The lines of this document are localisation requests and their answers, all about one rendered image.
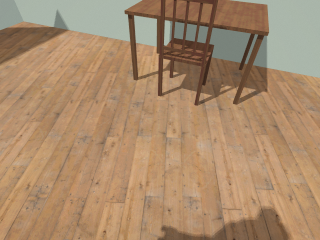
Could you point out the table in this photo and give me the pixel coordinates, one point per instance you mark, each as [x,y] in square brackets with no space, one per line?
[230,15]

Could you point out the chair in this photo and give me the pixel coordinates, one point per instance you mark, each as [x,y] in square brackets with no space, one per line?
[186,51]

